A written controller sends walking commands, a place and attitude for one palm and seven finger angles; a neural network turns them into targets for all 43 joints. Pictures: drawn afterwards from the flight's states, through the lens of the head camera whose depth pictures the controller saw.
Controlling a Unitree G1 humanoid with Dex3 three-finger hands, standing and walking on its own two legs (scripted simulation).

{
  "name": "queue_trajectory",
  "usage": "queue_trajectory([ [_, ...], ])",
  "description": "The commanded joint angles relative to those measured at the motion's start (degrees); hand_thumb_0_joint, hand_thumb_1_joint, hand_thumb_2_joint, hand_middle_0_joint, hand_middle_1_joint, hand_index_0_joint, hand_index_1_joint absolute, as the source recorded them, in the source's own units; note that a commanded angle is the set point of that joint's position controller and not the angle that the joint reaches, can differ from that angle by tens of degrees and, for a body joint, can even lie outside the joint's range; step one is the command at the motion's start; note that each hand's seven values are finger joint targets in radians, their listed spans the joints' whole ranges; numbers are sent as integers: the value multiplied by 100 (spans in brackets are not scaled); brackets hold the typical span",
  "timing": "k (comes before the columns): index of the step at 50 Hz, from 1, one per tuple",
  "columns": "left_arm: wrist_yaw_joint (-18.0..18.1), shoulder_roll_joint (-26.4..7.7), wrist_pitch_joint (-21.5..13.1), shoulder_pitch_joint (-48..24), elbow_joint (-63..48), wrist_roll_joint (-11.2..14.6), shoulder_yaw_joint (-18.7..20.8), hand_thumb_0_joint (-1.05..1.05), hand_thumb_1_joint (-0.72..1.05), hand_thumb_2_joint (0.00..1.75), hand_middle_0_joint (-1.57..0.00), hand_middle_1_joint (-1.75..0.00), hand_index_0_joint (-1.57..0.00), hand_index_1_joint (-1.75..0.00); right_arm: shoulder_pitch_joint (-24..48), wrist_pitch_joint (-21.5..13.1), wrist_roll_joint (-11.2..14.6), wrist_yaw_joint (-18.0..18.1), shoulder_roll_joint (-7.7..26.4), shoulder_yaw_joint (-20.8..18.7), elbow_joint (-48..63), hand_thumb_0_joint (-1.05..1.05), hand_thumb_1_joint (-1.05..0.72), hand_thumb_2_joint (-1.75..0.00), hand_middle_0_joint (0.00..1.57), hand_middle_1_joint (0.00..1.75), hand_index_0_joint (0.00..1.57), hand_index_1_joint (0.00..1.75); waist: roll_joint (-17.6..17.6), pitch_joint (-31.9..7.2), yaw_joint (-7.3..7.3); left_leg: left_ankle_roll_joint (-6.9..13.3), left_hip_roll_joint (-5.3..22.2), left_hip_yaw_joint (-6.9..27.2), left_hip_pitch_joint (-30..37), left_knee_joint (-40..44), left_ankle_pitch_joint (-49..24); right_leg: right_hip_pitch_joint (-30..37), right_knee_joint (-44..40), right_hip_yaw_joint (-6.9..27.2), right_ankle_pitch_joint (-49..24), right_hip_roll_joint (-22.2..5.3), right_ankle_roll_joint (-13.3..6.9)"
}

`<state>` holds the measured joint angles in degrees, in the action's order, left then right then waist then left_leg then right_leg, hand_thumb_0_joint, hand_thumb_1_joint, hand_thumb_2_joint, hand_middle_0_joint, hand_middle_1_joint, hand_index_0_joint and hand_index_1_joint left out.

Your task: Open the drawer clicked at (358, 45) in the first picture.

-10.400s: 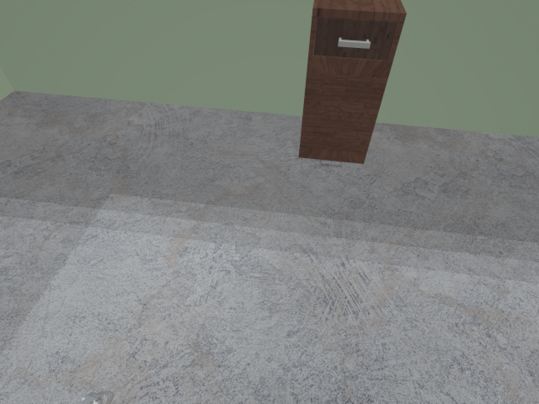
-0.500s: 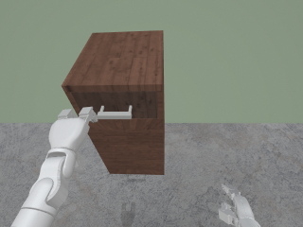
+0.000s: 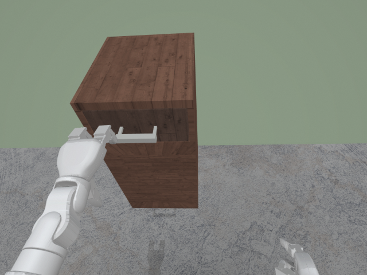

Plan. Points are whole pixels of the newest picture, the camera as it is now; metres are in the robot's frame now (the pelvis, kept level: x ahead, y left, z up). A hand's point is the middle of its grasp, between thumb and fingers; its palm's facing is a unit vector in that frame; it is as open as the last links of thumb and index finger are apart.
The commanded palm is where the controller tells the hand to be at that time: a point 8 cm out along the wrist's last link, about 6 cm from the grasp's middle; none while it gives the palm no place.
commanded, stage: move the hooked fingers above the handle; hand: left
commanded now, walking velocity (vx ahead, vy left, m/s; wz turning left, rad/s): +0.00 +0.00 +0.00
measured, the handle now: (137, 133) +0.54 +0.24 -0.08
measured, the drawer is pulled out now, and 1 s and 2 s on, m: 0.00 0.00 0.00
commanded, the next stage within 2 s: none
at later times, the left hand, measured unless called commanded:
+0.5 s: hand (105, 157) +0.35 +0.25 +0.04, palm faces -0.02 -0.03 -1.00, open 13.9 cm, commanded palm +0.34 +0.25 +0.10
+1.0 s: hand (118, 143) +0.42 +0.25 +0.01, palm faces -0.06 +0.00 -1.00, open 13.8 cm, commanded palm +0.41 +0.25 +0.07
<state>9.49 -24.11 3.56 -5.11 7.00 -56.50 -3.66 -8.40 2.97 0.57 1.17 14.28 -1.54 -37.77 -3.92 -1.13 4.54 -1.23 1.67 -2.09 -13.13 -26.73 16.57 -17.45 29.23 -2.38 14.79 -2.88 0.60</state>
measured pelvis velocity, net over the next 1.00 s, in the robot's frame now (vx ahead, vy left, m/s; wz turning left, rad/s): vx -0.01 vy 0.00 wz -0.01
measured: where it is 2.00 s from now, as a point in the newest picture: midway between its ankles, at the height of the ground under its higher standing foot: outside the picture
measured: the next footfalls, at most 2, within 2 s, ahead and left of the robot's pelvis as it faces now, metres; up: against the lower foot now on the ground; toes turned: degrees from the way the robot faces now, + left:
none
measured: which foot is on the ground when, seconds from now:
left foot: down 0.00-1.00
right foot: down 0.00-1.00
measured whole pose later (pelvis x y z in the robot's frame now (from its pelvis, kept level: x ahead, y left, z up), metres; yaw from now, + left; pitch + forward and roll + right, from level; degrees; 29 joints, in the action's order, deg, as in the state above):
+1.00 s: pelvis -0.01 +0.00 -0.02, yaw -1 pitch +13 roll +0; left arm 16.1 -26.1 -2.1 -35.0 49.9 -61.8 -0.7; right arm -16.5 2.9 0.3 1.5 14.2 -3.6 -40.6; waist -2.3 -4.6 -2.5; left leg -0.7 2.0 -2.7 -30.0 -36.7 19.8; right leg -33.8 37.2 -1.2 16.5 -2.7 0.9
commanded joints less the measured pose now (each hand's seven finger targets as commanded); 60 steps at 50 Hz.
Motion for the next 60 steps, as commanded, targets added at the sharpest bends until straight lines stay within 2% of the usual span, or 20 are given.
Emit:
queue_trajectory([
  [1,159,-921,166,-1459,-1014,59,442,0,-50,30,-30,-120,-30,-120,750,-265,10,40,572,-167,899,0,-90,-90,20,30,20,30,336,-1420,-17,225,-355,-102,166,265,-1826,1008,-262,-7,-1589,308,-260],
  [5,-32,-887,202,-1793,-693,33,300,0,-50,30,-30,-120,-30,-120,733,-234,9,91,605,-126,880,0,-90,-90,20,30,20,30,629,-1183,-114,246,-359,-92,40,285,-1563,839,-324,-23,-1364,326,-237],
  [8,-27,-1018,58,-2341,-376,-72,341,0,-50,30,-30,-120,-30,-120,623,-237,-3,137,596,-100,816,0,-90,-90,20,30,20,30,599,-1127,-137,249,-388,-84,-30,273,-1336,706,-318,-20,-1157,310,-245],
  [10,46,-1380,-91,-2615,-249,-129,663,0,-50,30,-30,-120,-30,-120,542,-252,-20,177,618,-128,769,0,-90,-90,20,30,20,30,521,-1355,-113,259,-404,-91,-36,217,-1305,783,-310,46,-1112,312,-247],
  [14,239,-1257,-337,-2932,-17,-200,620,0,-50,30,-30,-120,-30,-120,384,-302,-28,193,548,-183,717,0,-90,-90,20,30,20,30,67,-1707,-123,233,-418,-87,20,61,-1685,740,-95,20,-1493,314,-295],
  [18,362,-1063,-349,-3004,472,-169,481,0,-50,30,-30,-120,-30,-120,219,-322,-16,174,575,-239,660,0,-90,-90,20,30,20,30,180,-1644,-222,238,-404,-101,-123,-36,-1672,571,-47,-6,-1534,326,-276],
  [22,347,-1177,-265,-3344,1139,-208,501,0,-50,30,-30,-120,-30,-120,30,-312,6,178,669,-279,584,0,-90,-90,20,30,20,30,538,-1591,-295,261,-387,-103,-383,-66,-1435,448,-22,-7,-1343,326,-252],
  [29,445,-1362,-559,-3817,1334,-293,659,0,-50,30,-30,-120,-30,-120,-341,-263,-38,180,701,-398,558,0,-90,-90,20,30,20,30,255,-2248,-320,282,-389,-72,-378,-335,-1858,439,280,10,-1739,346,-288],
  [32,599,-1209,-677,-4115,1531,-314,553,0,-50,30,-30,-120,-30,-120,-485,-259,-42,146,717,-430,491,0,-90,-90,20,30,20,30,217,-2069,-430,274,-358,-25,-482,-398,-1863,143,344,-33,-1673,360,-296],
  [33,670,-1386,-675,-3996,1682,-351,752,0,-50,30,-30,-120,-30,-120,-540,-249,-44,136,730,-452,465,0,-90,-90,20,30,20,30,184,-2146,-382,270,-355,-33,-523,-437,-1912,144,392,-30,-1694,377,-306],
  [34,727,-1287,-641,-4091,1880,-381,650,0,-50,30,-30,-120,-30,-120,-574,-231,-36,125,734,-448,436,0,-90,-90,20,30,20,30,301,-2081,-459,274,-358,-31,-583,-466,-1841,48,397,-38,-1654,382,-293],
  [35,784,-1459,-615,-4166,2064,-406,827,0,-50,30,-30,-120,-30,-120,-613,-217,-35,122,766,-452,412,0,-90,-90,20,30,20,30,365,-2028,-452,273,-361,-28,-717,-452,-1750,63,393,-40,-1561,387,-296],
  [42,996,-1597,-471,-4879,2889,-528,760,0,-50,30,-30,-120,-30,-120,-878,-183,-28,98,803,-476,288,0,-90,-90,20,30,20,30,348,-2254,-594,309,-373,-90,-983,-578,-1504,-74,480,10,-1493,384,-266],
  [46,951,-1798,-582,-5237,3093,-523,853,0,-50,30,-30,-120,-30,-120,-1073,-156,-60,113,839,-506,232,0,-90,-90,20,30,20,30,397,-2639,-678,341,-372,-103,-1019,-717,-1667,16,568,57,-1774,380,-232],
  [49,907,-1427,-676,-5250,3307,-517,561,0,-50,30,-30,-120,-30,-120,-1167,-143,-65,91,829,-518,219,0,-90,-90,20,30,20,30,357,-2503,-763,335,-356,-92,-1072,-776,-1672,-241,596,34,-1751,400,-237],
  [50,903,-1463,-716,-5305,3431,-530,604,0,-50,30,-30,-120,-30,-120,-1203,-142,-81,88,837,-534,177,0,-90,-90,20,30,20,30,355,-2455,-814,340,-341,-81,-1091,-812,-1713,-314,591,34,-1752,405,-245],
  [52,933,-1523,-760,-5383,3530,-572,611,0,-50,30,-30,-120,-30,-120,-1308,-119,-89,65,854,-535,147,0,-90,-90,20,30,20,30,236,-2476,-808,335,-338,-80,-1128,-860,-1670,-444,641,37,-1677,410,-248],
  [55,1022,-1933,-814,-5555,3667,-599,935,0,-50,30,-30,-120,-30,-120,-1404,-70,-125,54,908,-527,99,0,-90,-90,20,30,20,30,370,-2665,-799,344,-353,-53,-1344,-970,-1805,-336,758,65,-1880,411,-249],
  [57,1110,-1807,-850,-5652,3649,-634,849,0,-50,30,-30,-120,-30,-120,-1455,-66,-144,23,871,-553,94,0,-90,-90,20,30,20,30,127,-2762,-807,331,-349,-84,-1312,-1037,-1860,-452,827,65,-1923,405,-246],
  [60,1234,-1914,-822,-5716,3800,-679,957,0,-50,30,-30,-120,-30,-120,-1509,-23,-183,-20,912,-561,47,0,-90,-90,20,30,20,30,173,-2891,-845,321,-336,-36,-1396,-1160,-2037,-546,937,41,-1994,427,-256],
])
